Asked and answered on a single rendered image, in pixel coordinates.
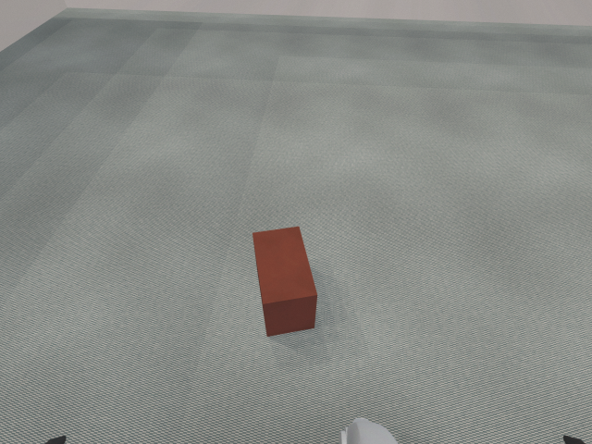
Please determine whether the robot right thigh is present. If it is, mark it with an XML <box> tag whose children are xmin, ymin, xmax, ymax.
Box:
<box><xmin>339</xmin><ymin>421</ymin><xmax>399</xmax><ymax>444</ymax></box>

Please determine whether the carton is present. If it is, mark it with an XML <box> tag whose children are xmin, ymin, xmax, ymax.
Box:
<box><xmin>253</xmin><ymin>227</ymin><xmax>317</xmax><ymax>337</ymax></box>

